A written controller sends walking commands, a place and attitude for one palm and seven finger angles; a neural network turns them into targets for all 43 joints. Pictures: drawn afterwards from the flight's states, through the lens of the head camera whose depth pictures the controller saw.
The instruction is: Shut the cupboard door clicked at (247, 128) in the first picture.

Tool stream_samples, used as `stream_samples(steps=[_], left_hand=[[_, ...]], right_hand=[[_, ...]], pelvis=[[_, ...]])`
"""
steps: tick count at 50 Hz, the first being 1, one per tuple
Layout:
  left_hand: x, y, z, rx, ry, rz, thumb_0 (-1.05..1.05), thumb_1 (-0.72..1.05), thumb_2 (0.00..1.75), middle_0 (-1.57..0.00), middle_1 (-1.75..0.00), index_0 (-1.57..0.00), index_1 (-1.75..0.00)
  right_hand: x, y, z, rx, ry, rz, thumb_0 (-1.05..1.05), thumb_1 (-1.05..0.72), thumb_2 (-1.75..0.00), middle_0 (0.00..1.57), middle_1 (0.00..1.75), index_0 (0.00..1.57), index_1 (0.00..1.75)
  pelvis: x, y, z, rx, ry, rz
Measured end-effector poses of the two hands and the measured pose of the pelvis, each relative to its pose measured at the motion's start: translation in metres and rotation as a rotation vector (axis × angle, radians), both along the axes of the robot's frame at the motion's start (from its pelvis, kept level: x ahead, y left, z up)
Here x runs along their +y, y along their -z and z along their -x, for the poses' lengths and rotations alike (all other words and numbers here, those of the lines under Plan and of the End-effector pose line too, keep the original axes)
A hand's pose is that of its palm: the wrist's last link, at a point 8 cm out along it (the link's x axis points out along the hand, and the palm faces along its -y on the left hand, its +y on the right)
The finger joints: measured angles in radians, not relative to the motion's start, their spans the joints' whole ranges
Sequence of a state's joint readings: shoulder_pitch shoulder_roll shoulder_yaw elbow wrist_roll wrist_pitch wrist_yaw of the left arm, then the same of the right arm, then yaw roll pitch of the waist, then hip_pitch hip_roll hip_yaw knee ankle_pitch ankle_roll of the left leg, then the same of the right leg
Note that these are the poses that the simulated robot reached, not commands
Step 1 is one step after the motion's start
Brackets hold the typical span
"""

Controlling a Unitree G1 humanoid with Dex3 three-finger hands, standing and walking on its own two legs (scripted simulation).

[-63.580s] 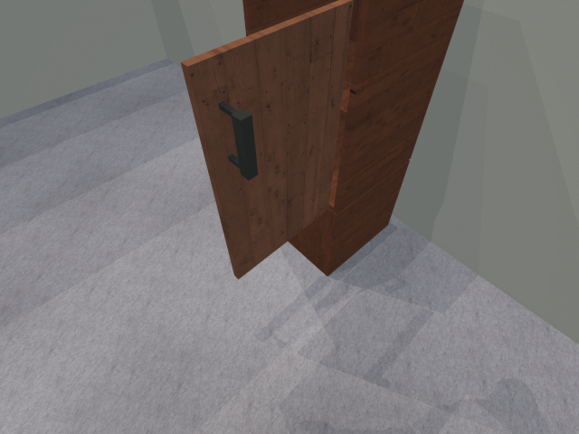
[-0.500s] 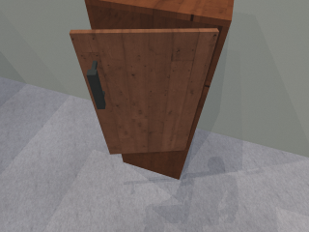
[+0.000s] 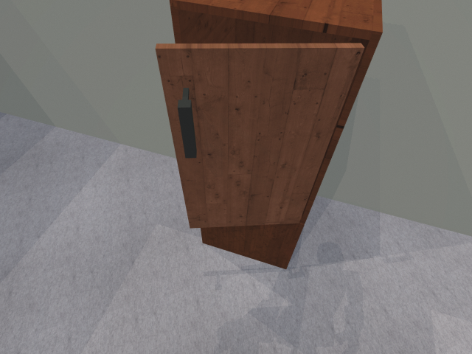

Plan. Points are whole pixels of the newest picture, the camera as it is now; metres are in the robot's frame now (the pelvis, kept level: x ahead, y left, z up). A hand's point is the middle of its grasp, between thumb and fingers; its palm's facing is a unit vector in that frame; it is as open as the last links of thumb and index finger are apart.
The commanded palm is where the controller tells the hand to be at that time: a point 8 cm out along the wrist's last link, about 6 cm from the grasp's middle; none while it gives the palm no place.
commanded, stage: come to a stop and stand still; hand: left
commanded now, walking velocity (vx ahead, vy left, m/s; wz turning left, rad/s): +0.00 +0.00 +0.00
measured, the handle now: (188, 123) +0.50 +0.13 +0.11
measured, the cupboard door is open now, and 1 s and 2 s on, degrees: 22 22 22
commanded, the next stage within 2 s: look again from close up in 0.02 s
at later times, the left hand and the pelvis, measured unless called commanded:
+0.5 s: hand out of the picture +0.05 +0.16 -0.17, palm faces -0.01 -0.98 -0.22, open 7.3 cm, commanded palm none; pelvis +0.02 -0.02 +0.00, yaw +0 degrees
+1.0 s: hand (148, 290) +0.21 +0.16 +0.00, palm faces +0.25 -0.96 -0.08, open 7.0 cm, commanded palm +0.13 +0.21 -0.04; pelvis +0.01 -0.07 -0.05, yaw +3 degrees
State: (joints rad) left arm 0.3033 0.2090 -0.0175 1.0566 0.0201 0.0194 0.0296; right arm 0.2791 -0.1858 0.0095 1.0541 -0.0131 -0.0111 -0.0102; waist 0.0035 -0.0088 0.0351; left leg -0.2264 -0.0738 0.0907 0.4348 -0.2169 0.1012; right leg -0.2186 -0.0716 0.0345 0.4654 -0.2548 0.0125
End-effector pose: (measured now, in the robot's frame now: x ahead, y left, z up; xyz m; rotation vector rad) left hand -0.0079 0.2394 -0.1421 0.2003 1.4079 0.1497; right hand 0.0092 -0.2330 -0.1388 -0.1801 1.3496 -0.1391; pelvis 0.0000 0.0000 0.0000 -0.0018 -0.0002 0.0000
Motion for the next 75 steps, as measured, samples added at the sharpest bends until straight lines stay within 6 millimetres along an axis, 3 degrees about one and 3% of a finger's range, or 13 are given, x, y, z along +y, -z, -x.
stream_samples(steps=[5,10,24,39,41,45,48,52,56,59,63,70,75], left_hand=[[-0.008,0.002,0.012,0.049,-0.011,0.018,0.00,0.91,0.90,-0.20,-0.30,-0.20,-0.30],[-0.016,0.004,0.008,0.054,-0.014,0.030,0.00,0.91,0.90,-0.20,-0.30,-0.20,-0.30],[-0.026,0.001,-0.048,-0.061,0.013,0.013,0.00,0.91,0.90,-0.20,-0.30,-0.20,-0.30],[-0.029,-0.008,-0.078,-0.119,0.032,-0.035,0.00,0.91,0.90,-0.20,-0.30,-0.20,-0.30],[-0.019,-0.027,-0.104,-0.323,-0.068,-0.069,0.01,0.91,0.90,-0.21,-0.30,-0.21,-0.30],[-0.023,-0.108,-0.165,-0.901,-0.092,-0.119,0.02,0.91,0.90,-0.22,-0.31,-0.22,-0.32],[-0.029,-0.144,-0.188,-1.237,-0.070,-0.086,0.01,0.91,0.90,-0.25,-0.34,-0.25,-0.35],[-0.038,-0.140,-0.180,-1.450,0.052,0.008,0.00,0.91,0.90,-0.30,-0.40,-0.30,-0.41],[-0.036,-0.107,-0.149,-1.370,0.034,0.072,0.00,0.91,0.90,-0.36,-0.47,-0.37,-0.48],[-0.031,-0.099,-0.129,-1.332,-0.032,0.048,0.01,0.90,0.90,-0.42,-0.53,-0.42,-0.53],[-0.032,-0.116,-0.128,-1.403,-0.016,0.015,0.02,0.90,0.90,-0.49,-0.61,-0.49,-0.61],[-0.036,-0.141,-0.167,-1.406,0.078,0.113,0.02,0.90,0.90,-0.61,-0.75,-0.62,-0.75],[-0.031,-0.157,-0.179,-1.363,0.062,0.097,0.02,0.90,0.90,-0.71,-0.85,-0.71,-0.85]], right_hand=[[-0.003,-0.001,-0.007,0.003,-0.002,0.006,0.01,-0.90,-0.90,0.20,0.30,0.20,0.30],[-0.009,-0.002,-0.021,-0.013,-0.008,0.014,0.01,-0.90,-0.90,0.20,0.30,0.20,0.30],[-0.029,-0.005,-0.058,-0.078,-0.022,0.024,0.01,-0.90,-0.90,0.20,0.30,0.20,0.30],[-0.054,-0.004,-0.062,-0.062,-0.019,0.031,0.01,-0.90,-0.90,0.20,0.30,0.20,0.30],[-0.059,-0.008,-0.068,-0.165,-0.019,0.064,0.01,-0.90,-0.90,0.20,0.30,0.20,0.30],[-0.070,-0.015,-0.094,-0.446,-0.023,0.060,0.01,-0.90,-0.90,0.20,0.30,0.20,0.30],[-0.078,-0.010,-0.122,-0.590,-0.053,0.035,0.01,-0.90,-0.90,0.20,0.30,0.20,0.30],[-0.087,-0.007,-0.156,-0.732,-0.096,0.027,0.01,-0.90,-0.90,0.20,0.30,0.20,0.30],[-0.092,-0.009,-0.184,-0.836,-0.148,0.043,0.01,-0.90,-0.90,0.20,0.30,0.20,0.30],[-0.090,-0.011,-0.195,-0.874,-0.185,0.056,0.01,-0.90,-0.90,0.20,0.30,0.20,0.30],[-0.079,-0.010,-0.197,-0.866,-0.224,0.060,0.01,-0.90,-0.90,0.20,0.30,0.20,0.30],[-0.056,-0.008,-0.173,-0.783,-0.178,0.024,0.02,-0.90,-0.90,0.20,0.30,0.20,0.30],[-0.045,-0.014,-0.153,-0.737,-0.132,0.011,0.02,-0.90,-0.90,0.20,0.30,0.20,0.30]], pelvis=[[-0.001,-0.001,-0.004,0.000,0.002,-0.002],[-0.005,-0.001,-0.008,-0.002,0.002,-0.003],[-0.021,-0.002,-0.020,-0.007,0.000,-0.006],[-0.039,-0.003,-0.029,-0.002,-0.006,-0.005],[-0.044,0.002,-0.024,-0.009,-0.020,-0.007],[-0.054,0.017,-0.021,0.008,-0.055,-0.041],[-0.062,0.034,-0.016,0.075,-0.056,-0.043],[-0.075,0.060,-0.002,0.166,-0.034,-0.041],[-0.082,0.079,0.009,0.197,-0.041,-0.032],[-0.084,0.084,0.013,0.200,-0.053,-0.015],[-0.083,0.084,0.016,0.196,-0.067,0.011],[-0.074,0.070,0.013,0.178,-0.065,0.027],[-0.062,0.056,0.005,0.166,-0.050,0.023]])
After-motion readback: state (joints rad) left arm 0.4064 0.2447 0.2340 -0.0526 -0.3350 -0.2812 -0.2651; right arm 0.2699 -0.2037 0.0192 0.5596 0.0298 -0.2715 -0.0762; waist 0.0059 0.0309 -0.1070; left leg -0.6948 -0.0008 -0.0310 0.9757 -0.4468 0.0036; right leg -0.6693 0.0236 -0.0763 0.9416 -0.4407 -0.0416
